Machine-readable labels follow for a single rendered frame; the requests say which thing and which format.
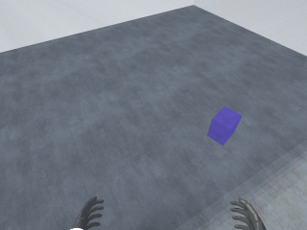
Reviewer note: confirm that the carton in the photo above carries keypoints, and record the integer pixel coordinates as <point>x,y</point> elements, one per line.
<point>223,125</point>

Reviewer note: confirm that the robot right hand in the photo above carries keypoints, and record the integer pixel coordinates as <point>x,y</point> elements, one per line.
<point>251,217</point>

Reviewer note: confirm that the robot left hand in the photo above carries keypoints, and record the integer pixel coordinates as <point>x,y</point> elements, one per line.
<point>84,217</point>

